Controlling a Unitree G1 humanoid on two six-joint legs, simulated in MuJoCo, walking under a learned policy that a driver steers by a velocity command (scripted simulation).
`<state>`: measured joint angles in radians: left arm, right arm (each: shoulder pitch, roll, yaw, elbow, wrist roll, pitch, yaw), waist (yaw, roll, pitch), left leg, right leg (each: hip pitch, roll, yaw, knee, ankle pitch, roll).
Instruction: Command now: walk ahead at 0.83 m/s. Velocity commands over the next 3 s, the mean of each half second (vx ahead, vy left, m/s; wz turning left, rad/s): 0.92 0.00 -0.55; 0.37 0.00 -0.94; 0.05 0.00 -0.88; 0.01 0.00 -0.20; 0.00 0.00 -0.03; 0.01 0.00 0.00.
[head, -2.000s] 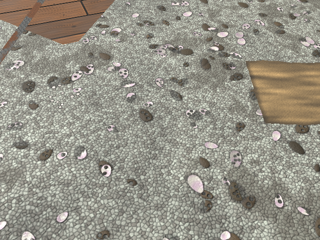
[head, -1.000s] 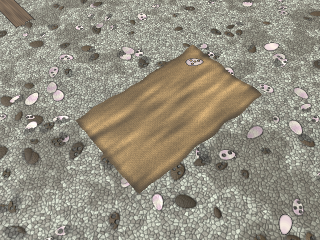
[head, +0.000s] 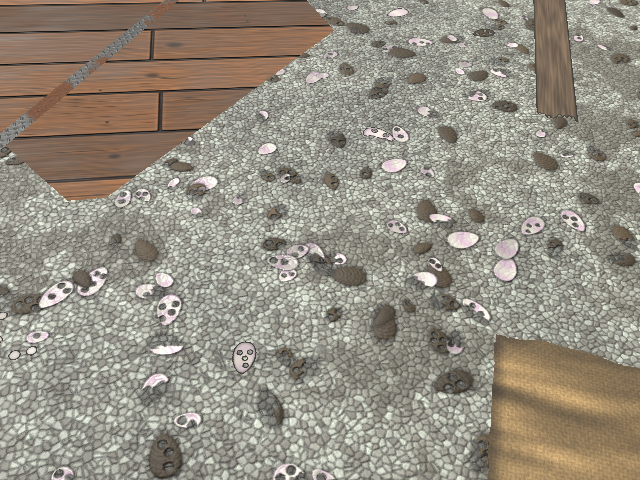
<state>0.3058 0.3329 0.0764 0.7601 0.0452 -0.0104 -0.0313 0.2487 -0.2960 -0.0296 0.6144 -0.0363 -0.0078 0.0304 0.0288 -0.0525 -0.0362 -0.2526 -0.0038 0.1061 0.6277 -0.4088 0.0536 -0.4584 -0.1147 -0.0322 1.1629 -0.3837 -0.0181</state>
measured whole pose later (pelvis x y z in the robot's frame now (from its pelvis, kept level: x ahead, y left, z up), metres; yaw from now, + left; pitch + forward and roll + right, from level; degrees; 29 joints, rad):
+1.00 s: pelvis +0.67 -0.06 +0.01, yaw -51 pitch +1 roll +3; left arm 0.14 0.36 0.08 0.57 -0.03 0.06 0.02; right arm 0.12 -0.30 -0.06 0.69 -0.02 -0.03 -0.03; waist -0.02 -0.01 0.13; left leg -0.32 0.01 0.14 0.40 -0.09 0.02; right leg -0.63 -0.09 0.00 1.06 -0.35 0.08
